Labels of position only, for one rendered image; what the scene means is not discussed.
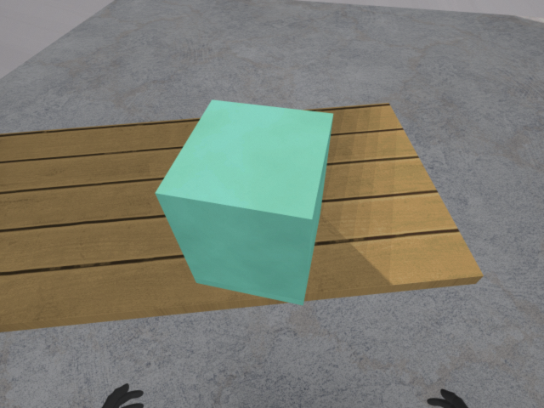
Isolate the robot right hand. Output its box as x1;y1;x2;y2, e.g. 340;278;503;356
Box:
427;389;468;408

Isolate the table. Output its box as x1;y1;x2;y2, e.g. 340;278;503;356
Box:
0;103;484;332

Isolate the carton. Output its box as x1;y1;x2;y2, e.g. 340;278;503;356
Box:
155;99;333;305

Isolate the robot left hand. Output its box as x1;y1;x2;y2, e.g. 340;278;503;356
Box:
102;383;144;408

